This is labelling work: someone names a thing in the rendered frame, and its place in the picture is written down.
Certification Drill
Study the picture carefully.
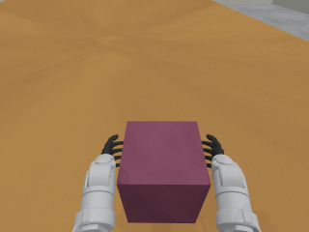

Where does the carton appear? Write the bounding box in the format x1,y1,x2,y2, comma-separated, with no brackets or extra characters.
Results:
116,121,211,223

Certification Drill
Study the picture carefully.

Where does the right robot forearm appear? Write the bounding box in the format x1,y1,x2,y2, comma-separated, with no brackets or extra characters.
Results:
211,154,262,232

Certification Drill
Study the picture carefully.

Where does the robot right hand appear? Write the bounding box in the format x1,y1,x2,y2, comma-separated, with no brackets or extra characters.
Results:
201,134,225,168

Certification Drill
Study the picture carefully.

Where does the robot left hand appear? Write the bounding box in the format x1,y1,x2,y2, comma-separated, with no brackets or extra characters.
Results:
101,134,124,167

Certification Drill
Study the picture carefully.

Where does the left robot forearm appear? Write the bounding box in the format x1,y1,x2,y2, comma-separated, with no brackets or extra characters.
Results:
71,154,116,232

